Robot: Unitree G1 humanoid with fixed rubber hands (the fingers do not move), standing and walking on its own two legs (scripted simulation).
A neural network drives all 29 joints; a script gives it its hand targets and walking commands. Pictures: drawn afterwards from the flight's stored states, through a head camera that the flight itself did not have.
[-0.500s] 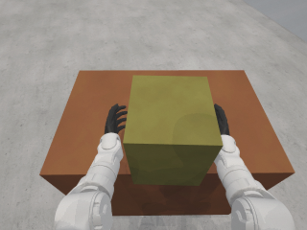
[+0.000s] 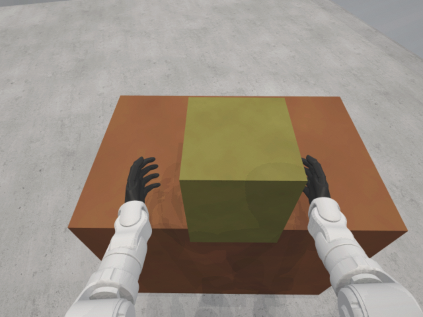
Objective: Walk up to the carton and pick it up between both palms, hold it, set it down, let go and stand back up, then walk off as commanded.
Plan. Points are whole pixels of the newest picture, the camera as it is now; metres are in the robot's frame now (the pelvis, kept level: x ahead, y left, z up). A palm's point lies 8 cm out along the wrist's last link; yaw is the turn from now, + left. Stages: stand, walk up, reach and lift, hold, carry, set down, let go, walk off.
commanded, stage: set down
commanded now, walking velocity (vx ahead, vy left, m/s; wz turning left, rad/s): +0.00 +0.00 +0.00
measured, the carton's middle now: (234, 173) +0.42 -0.02 +0.02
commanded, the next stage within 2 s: none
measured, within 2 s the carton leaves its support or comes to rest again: neither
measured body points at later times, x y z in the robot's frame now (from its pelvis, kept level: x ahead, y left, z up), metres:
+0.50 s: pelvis +0.00 +0.00 +0.00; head +0.01 +0.01 +0.45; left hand +0.33 +0.20 +0.02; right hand +0.32 -0.20 -0.01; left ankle +0.02 +0.14 -0.74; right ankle +0.01 -0.11 -0.74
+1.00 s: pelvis -0.02 +0.00 +0.00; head -0.02 +0.03 +0.45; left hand +0.25 +0.19 +0.00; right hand +0.24 -0.20 +0.00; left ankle +0.02 +0.14 -0.74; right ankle +0.01 -0.11 -0.74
